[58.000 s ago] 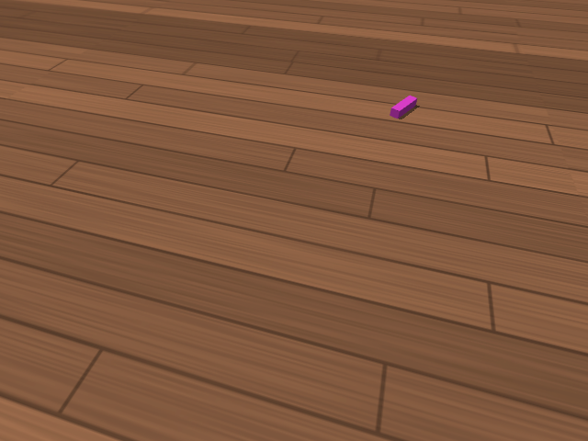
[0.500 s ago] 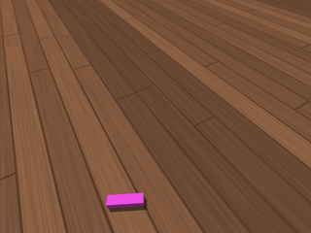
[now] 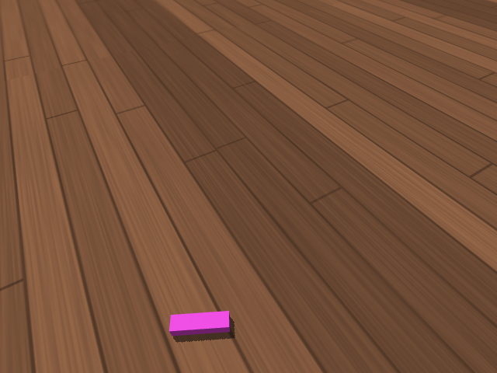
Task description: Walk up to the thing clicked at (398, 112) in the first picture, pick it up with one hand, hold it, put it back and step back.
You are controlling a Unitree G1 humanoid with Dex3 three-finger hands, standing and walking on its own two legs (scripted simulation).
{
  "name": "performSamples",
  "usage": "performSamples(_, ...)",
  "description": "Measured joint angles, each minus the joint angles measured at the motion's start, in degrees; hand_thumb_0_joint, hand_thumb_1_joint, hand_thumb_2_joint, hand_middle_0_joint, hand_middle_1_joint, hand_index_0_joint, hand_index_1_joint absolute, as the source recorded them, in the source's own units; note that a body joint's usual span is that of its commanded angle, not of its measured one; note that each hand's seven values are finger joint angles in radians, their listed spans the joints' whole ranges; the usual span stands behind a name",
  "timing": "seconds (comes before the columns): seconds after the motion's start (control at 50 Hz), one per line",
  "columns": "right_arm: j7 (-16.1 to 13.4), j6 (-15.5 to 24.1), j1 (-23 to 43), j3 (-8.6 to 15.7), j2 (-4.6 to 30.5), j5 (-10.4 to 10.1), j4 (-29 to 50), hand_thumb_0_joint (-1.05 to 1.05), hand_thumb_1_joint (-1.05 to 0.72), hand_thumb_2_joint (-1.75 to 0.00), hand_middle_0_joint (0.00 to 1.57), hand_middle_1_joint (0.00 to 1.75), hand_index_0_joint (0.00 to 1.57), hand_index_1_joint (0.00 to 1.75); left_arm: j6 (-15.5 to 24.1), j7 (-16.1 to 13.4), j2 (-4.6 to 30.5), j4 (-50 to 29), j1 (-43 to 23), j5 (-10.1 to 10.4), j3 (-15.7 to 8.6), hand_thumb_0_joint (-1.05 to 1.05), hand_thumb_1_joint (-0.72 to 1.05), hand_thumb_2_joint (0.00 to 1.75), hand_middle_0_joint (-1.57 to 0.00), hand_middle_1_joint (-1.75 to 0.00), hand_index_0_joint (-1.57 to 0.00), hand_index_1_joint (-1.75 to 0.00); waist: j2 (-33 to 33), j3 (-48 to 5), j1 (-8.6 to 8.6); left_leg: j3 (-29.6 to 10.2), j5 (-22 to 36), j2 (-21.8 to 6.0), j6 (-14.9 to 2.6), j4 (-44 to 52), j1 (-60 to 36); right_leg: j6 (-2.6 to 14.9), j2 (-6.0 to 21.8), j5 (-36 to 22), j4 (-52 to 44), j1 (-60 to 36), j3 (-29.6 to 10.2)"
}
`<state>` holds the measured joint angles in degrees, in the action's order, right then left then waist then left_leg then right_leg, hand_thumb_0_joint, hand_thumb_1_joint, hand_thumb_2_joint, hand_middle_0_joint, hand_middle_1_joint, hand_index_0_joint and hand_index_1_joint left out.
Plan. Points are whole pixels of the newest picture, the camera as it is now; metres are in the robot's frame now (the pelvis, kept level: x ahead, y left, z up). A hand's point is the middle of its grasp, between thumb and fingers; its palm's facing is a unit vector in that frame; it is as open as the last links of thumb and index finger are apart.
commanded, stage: stand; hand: left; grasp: from above
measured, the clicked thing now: (200, 323) +0.47 +0.21 -0.75
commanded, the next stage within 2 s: step back in 0.06 s
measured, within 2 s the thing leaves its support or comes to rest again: neither
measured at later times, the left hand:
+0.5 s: hand out of the picture +0.05 +0.28 -0.17, palm faces -0.05 -0.91 -0.41, open 7.3 cm
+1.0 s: hand out of the picture -0.06 +0.27 -0.17, palm faces -0.11 -0.91 -0.40, open 7.3 cm
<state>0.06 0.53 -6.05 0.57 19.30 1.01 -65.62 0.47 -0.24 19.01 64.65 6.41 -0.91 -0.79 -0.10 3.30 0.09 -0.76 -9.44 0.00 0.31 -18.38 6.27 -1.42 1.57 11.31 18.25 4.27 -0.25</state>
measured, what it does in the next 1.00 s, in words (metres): walks backwards: left foot, then right foot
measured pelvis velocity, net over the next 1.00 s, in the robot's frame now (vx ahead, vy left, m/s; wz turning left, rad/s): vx -0.18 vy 0.02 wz -0.07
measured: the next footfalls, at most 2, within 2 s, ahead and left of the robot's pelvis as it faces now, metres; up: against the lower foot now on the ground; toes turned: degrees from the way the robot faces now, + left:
left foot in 0.54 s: -0.08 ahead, +0.13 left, +0.00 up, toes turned -1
right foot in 0.92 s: -0.13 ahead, -0.10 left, +0.00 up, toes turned -1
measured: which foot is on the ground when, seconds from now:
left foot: down 0.00-0.30, up 0.32-0.52, down 0.54-0.94, up 0.96-1.00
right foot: down 0.00-0.56, up 0.58-0.90, down 0.92-1.00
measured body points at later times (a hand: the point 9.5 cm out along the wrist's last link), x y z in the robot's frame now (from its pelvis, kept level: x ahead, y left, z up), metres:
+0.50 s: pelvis -0.08 +0.01 -0.02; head -0.01 +0.01 +0.42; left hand +0.05 +0.32 -0.14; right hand +0.01 -0.32 -0.14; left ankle -0.11 +0.13 -0.72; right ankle -0.01 -0.13 -0.75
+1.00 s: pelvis -0.18 +0.02 -0.03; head -0.12 +0.00 +0.42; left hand -0.06 +0.32 -0.14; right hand -0.09 -0.30 -0.15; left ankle -0.14 +0.13 -0.73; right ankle -0.17 -0.10 -0.75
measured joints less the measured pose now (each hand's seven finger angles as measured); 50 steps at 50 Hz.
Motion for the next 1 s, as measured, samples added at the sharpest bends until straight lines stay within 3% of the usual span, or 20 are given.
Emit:
performSamples(0.08, 0.2, -0.2, 0.0, 0.0, 0.0, -0.1, 0.2, 0.01, -0.9, -0.9, 0.21, 0.3, 0.2, 0.29, -0.1, 0.1, 0.2, -0.3, 0.3, 0.3, -0.2, 0.0, 0.91, 0.9, -0.2, -0.3, -0.21, -0.3, 0.0, 0.1, 0.0, 0.1, -0.1, 0.0, 0.03, -0.5, 0.5, 0.08, 0.0, 0.2, 0.7, 0.7, -0.1)
performSamples(0.28, 0.7, -2.9, 3.2, 2.2, 2.4, -1.1, 6.7, 0.01, -0.9, -0.9, 0.21, 0.3, 0.21, 0.3, -1.7, -0.6, 3.6, -7.1, -1.2, 0.5, -1.7, 0.0, 0.91, 0.9, -0.2, -0.3, -0.21, -0.3, 0.4, 5.6, 0.34, 0.2, -3.1, -0.5, -0.05, -12.3, 10.3, 1.22, -0.7, 4.0, 14.4, 11.5, -0.5)
performSamples(0.32, 0.6, -3.4, 3.3, 2.7, 3.4, -1.1, 7.8, 0.01, -0.9, -0.9, 0.21, 0.3, 0.21, 0.29, -1.8, -0.4, 3.5, -8.3, -1.2, 0.2, -1.7, 0.0, 0.91, 0.9, -0.2, -0.3, -0.21, -0.3, -0.6, 6.2, 0.63, -0.7, -4.4, -0.6, -1.05, -16.5, 12.8, 1.63, -1.1, 4.5, 16.4, 12.9, 0.1)
performSamples(0.38, 0.5, -4.3, 3.2, 3.2, 4.4, -0.9, 9.2, 0.01, -0.9, -0.9, 0.21, 0.3, 0.2, 0.29, -1.9, -0.3, 3.1, -10.1, -1.4, -0.7, -1.8, 0.0, 0.91, 0.9, -0.2, -0.3, -0.21, -0.3, -0.2, 7.1, 0.21, -2.9, -16.1, 3.2, -1.81, -31.7, 16.9, 1.86, -0.1, 4.3, 17.9, 14.5, -0.7)
performSamples(0.44, 0.7, -4.2, 1.5, 3.3, 4.7, -1.3, 10.6, 0.01, -0.9, -0.9, 0.2, 0.3, 0.2, 0.29, -2.3, -0.7, 2.8, -11.6, -2.0, -1.5, -1.8, 0.01, 0.91, 0.9, -0.2, -0.3, -0.21, -0.3, 0.3, 7.1, 0.04, -3.3, -18.9, 4.9, -1.86, -40.0, 17.4, 1.54, 0.8, 2.8, 17.2, 15.7, -1.1)
performSamples(0.5, 0.7, -3.7, -0.8, 2.9, 4.3, -0.9, 11.2, 0.01, -0.9, -0.9, 0.2, 0.3, 0.2, 0.29, -2.6, -1.0, 3.2, -13.8, -2.7, -1.7, -2.0, 0.01, 0.9, 0.9, -0.2, -0.3, -0.21, -0.3, 1.2, 6.5, 0.24, -2.4, -18.8, 3.3, -1.53, -31.7, 12.6, 0.39, 1.4, 1.8, 17.2, 17.4, -0.8)
performSamples(0.54, 0.6, -3.2, -2.2, 2.8, 4.0, 0.0, 11.2, 0.01, -0.9, -0.9, 0.2, 0.3, 0.2, 0.29, -2.9, -0.8, 3.7, -15.4, -3.3, -1.1, -2.0, 0.01, 0.9, 0.9, -0.21, -0.3, -0.21, -0.3, 1.5, 6.4, 0.79, -1.6, -13.2, 1.8, -1.26, -19.8, 8.0, -0.51, 1.8, 2.1, 19.1, 19.2, -0.2)
performSamples(0.56, 0.3, -2.9, -2.3, 3.0, 3.2, 0.6, 10.8, 0.01, -0.9, -0.9, 0.2, 0.3, 0.2, 0.29, -3.1, -0.8, 4.2, -15.9, -3.9, -0.7, -2.2, 0.01, 0.9, 0.9, -0.2, -0.3, -0.21, -0.3, 3.1, 7.2, 0.63, -0.8, -12.6, 2.7, -1.25, -18.1, 7.1, -0.22, 2.7, 2.3, 20.7, 20.0, -1.1)
performSamples(0.58, 0.4, -2.9, -2.3, 2.9, 2.5, 1.1, 10.5, 0.01, -0.9, -0.9, 0.2, 0.3, 0.2, 0.29, -3.3, -0.9, 4.5, -16.1, -4.2, -0.4, -2.4, 0.01, 0.91, 0.9, -0.2, -0.3, -0.21, -0.3, 4.2, 8.0, 0.05, 0.1, -12.5, 3.1, -1.52, -18.2, 7.0, 0.51, 1.9, 6.6, 22.7, 20.7, -3.3)
performSamples(0.62, 0.8, -2.7, -2.8, 2.5, 1.6, 1.3, 10.7, 0.01, -0.9, -0.9, 0.21, 0.3, 0.2, 0.29, -3.9, -1.3, 4.3, -15.6, -4.1, -0.6, -2.6, 0.0, 0.91, 0.9, -0.2, -0.3, -0.21, -0.3, 3.6, 8.3, 0.75, -0.2, -11.8, 2.0, -2.03, -18.2, 7.4, 1.27, -3.0, 16.4, 30.7, 22.3, -6.9)
performSamples(0.66, 0.5, -2.5, -3.6, 2.0, 0.8, 1.3, 10.9, 0.01, -0.9, -0.9, 0.21, 0.3, 0.21, 0.29, -4.2, -1.5, 4.3, -15.3, -3.5, -0.2, -2.7, 0.01, 0.91, 0.9, -0.2, -0.3, -0.21, -0.3, 3.5, 8.0, 1.32, -0.5, -10.0, 1.2, -2.15, -16.2, 7.4, 1.87, -6.7, 18.4, 39.5, 23.8, -8.8)
performSamples(0.72, -0.3, -2.5, -3.9, 1.8, 0.5, 1.0, 11.9, 0.01, -0.9, -0.9, 0.21, 0.3, 0.21, 0.3, -3.8, -1.2, 3.9, -15.7, -2.0, 0.1, -2.8, 0.01, 0.91, 0.9, -0.2, -0.3, -0.21, -0.3, 2.9, 7.9, 1.11, 0.2, -8.2, 0.4, -2.43, -14.3, 7.6, 1.59, -8.3, 17.5, 45.4, 23.8, -8.2)
performSamples(0.82, -0.9, -2.1, -2.9, 1.9, 0.8, 0.6, 14.6, 0.01, -0.9, -0.9, 0.21, 0.3, 0.21, 0.3, -3.7, -0.8, 3.4, -16.3, 0.3, -0.2, -3.2, 0.01, 0.91, 0.9, -0.2, -0.3, -0.21, -0.3, 2.0, 8.4, 0.94, 1.8, -7.4, -0.3, -2.54, -15.6, 9.3, 0.27, -6.7, 17.6, 39.4, 18.8, -6.7)
performSamples(0.88, -0.8, -2.1, -2.1, 1.9, 1.4, 0.4, 16.1, 0.01, -0.9, -0.9, 0.21, 0.3, 0.21, 0.3, -3.4, -0.4, 3.3, -16.3, 1.1, -0.3, -3.4, 0.01, 0.91, 0.9, -0.2, -0.3, -0.21, -0.3, 1.7, 8.4, 0.56, 3.0, -7.6, -0.6, -2.08, -18.1, 11.2, 0.77, -4.4, 15.5, 29.2, 14.5, -4.9)
performSamples(0.92, -0.6, -2.5, -1.6, 1.8, 2.0, 0.1, 16.5, 0.01, -0.9, -0.9, 0.21, 0.3, 0.21, 0.3, -2.9, -0.3, 3.1, -16.0, 1.6, -0.6, -3.5, 0.01, 0.91, 0.9, -0.2, -0.3, -0.21, -0.3, 1.0, 8.0, 0.13, 3.6, -8.4, -1.1, -1.62, -20.7, 12.9, 1.51, -3.6, 10.0, 19.8, 10.8, -3.4)
performSamples(0.96, -0.6, -3.2, -0.4, 2.1, 3.0, -0.5, 15.9, 0.01, -0.9, -0.9, 0.21, 0.3, 0.21, 0.3, -2.4, -0.2, 1.7, -15.4, 1.6, -1.1, -3.4, 0.01, 0.91, 0.9, -0.2, -0.3, -0.21, -0.3, -2.3, 8.5, 0.66, 1.5, -8.6, -2.6, -1.36, -23.3, 14.2, 2.18, -5.4, 7.5, 18.0, 10.0, -1.9)
performSamples(1.0, -0.9, -3.9, 0.2, 2.2, 2.7, -0.9, 15.3, 0.01, -0.9, -0.9, 0.21, 0.3, 0.21, 0.3, -2.3, 0.3, 1.6, -15.9, 2.3, -1.3, -3.0, 0.01, 0.91, 0.9, -0.2, -0.3, -0.21, -0.3, -1.9, 7.8, 0.19, -2.0, -16.9, 0.6, -1.05, -31.3, 16.8, 2.79, -4.8, 7.1, 18.8, 11.3, -2.3)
